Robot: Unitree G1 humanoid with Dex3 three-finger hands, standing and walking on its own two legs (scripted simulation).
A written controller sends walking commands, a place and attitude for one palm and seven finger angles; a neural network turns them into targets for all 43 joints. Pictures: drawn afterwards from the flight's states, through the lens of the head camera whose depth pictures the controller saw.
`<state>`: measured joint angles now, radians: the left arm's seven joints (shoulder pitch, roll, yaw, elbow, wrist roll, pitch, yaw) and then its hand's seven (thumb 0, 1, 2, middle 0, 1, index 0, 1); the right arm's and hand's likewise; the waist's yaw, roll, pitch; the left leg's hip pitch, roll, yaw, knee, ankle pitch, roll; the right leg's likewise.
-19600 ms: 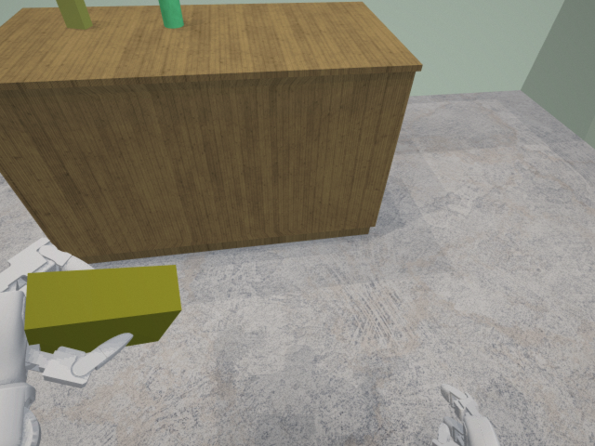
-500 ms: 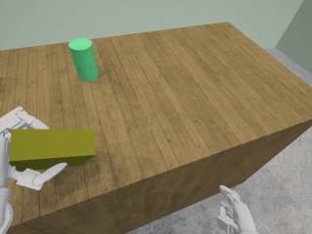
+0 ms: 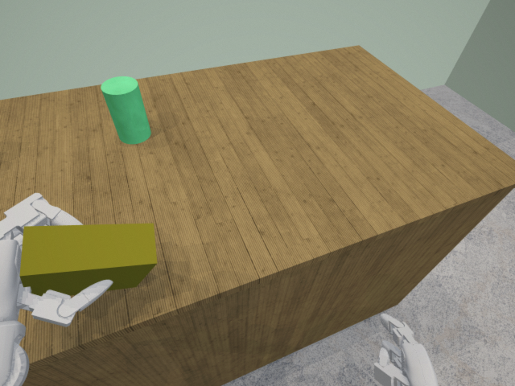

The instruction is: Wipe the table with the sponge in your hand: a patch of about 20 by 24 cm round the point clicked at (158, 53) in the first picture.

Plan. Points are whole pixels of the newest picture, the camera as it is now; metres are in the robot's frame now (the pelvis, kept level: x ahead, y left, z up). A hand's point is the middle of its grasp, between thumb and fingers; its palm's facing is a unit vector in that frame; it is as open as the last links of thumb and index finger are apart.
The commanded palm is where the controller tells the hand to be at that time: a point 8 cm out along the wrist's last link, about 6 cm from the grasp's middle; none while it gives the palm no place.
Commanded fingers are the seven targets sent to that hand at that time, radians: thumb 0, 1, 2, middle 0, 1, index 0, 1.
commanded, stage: come to a stop and stand still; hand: left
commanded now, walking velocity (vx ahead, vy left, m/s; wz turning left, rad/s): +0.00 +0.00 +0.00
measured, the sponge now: (109, 260) +0.23 +0.21 +0.13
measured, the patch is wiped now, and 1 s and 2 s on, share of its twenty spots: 0.00 0.00 0.00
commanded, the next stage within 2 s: look again from close up in 0.96 s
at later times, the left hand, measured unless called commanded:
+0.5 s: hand (52, 273) +0.20 +0.26 +0.14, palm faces +0.35 -0.85 -0.40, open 9.4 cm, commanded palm +0.15 +0.29 +0.17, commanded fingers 0.00 0.10 1.30 -1.20 -1.60 -1.20 -1.60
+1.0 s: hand (53, 252) +0.23 +0.26 +0.15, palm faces +0.37 -0.85 -0.38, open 9.4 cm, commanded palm +0.17 +0.29 +0.17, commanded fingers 0.00 0.10 1.30 -1.20 -1.60 -1.20 -1.60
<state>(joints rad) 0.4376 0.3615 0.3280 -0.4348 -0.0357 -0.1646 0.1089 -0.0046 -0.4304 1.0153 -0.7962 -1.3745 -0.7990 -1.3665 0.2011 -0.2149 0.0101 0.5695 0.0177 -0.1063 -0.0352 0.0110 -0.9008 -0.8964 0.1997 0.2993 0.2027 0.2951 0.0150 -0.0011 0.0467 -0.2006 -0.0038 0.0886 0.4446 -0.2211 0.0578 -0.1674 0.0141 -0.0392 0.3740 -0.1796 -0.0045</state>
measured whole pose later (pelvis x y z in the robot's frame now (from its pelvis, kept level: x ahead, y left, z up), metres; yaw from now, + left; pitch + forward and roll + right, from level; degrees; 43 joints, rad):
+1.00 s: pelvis +0.01 +0.01 +0.00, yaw +0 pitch -1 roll -2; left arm 0.43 0.38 0.36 -0.48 -0.04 -0.19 0.10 0.00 -0.43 1.02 -0.80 -1.38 -0.80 -1.37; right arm 0.18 -0.20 0.02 0.56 0.01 -0.14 -0.02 0.01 -0.90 -0.90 0.20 0.30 0.20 0.30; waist 0.03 -0.03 0.08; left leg -0.21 -0.02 0.09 0.47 -0.25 0.07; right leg -0.18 0.00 -0.03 0.41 -0.21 0.01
